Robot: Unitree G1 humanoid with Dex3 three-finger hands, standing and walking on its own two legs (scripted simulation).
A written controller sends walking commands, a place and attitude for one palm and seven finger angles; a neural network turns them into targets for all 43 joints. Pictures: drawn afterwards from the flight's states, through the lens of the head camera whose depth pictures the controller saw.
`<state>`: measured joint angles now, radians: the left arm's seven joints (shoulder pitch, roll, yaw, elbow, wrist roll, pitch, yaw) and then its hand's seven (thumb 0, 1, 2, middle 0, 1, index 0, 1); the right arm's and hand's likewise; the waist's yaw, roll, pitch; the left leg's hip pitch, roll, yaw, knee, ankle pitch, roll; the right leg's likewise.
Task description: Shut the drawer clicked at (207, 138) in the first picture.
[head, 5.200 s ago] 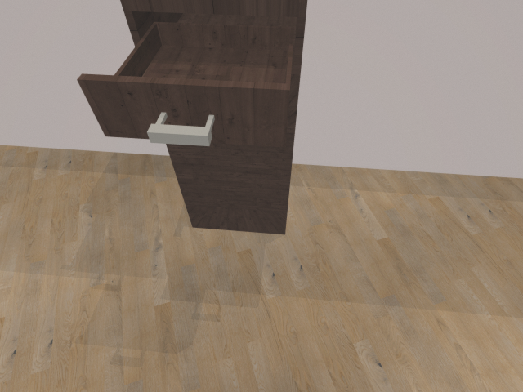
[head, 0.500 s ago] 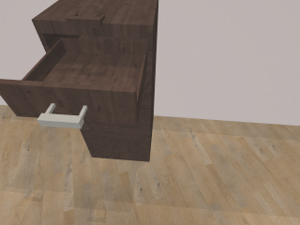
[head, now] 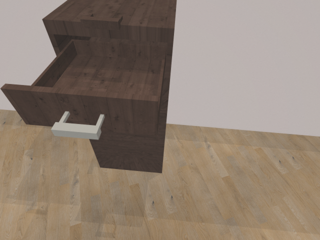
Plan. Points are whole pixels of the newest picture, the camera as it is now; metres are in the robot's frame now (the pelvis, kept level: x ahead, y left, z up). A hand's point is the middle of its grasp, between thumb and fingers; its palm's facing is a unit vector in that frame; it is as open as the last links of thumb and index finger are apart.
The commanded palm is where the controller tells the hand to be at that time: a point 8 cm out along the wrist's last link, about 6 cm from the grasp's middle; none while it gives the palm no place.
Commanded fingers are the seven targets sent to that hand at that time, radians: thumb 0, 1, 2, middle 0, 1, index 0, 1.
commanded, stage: come to a stop and stand still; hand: left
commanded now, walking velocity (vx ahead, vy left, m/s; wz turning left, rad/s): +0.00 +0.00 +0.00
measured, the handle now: (80, 123) +0.36 +0.23 +0.10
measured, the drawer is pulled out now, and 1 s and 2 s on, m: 0.30 0.30 0.30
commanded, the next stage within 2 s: look again from close up in 0.12 s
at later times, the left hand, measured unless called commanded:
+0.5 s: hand out of the picture +0.02 +0.20 -0.17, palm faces -0.02 -0.96 -0.26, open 7.4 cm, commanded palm none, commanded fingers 0.00 0.90 0.90 -0.20 -0.30 -0.20 -0.30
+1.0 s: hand out of the picture +0.06 +0.19 -0.17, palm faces -0.02 -0.97 -0.26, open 7.4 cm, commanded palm none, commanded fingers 0.00 0.90 0.90 -0.20 -0.30 -0.20 -0.30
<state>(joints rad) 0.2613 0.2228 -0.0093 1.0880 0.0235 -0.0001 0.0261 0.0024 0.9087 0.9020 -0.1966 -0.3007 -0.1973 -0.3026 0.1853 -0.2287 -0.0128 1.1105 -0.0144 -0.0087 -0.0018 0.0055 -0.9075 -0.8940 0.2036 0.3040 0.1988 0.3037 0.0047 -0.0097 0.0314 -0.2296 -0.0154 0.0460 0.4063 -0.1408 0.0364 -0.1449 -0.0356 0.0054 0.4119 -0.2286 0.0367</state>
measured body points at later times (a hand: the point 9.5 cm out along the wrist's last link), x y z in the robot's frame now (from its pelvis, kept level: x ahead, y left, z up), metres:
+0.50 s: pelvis +0.01 -0.01 +0.00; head +0.02 -0.01 +0.45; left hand +0.02 +0.25 -0.15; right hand +0.04 -0.27 -0.15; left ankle +0.05 +0.09 -0.74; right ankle +0.00 -0.14 -0.74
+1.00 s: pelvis +0.02 -0.01 +0.00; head +0.02 -0.01 +0.45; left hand +0.06 +0.24 -0.15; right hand +0.06 -0.28 -0.15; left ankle +0.05 +0.09 -0.74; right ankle +0.00 -0.14 -0.74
